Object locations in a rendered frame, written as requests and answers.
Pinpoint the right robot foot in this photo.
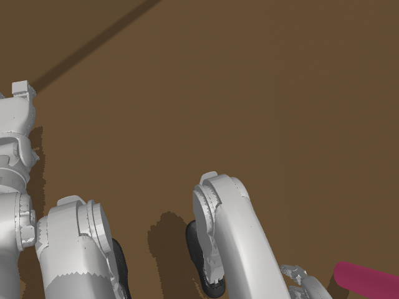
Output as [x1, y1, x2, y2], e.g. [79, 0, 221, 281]
[185, 220, 226, 298]

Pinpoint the left robot foot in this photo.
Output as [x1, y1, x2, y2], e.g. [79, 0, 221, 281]
[112, 238, 132, 299]

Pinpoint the left robot arm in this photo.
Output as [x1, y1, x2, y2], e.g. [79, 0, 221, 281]
[0, 133, 37, 299]

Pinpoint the left robot hand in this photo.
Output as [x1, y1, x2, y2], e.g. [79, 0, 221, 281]
[0, 80, 40, 162]

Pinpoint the right robot hand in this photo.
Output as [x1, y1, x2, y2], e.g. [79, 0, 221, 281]
[280, 265, 333, 299]

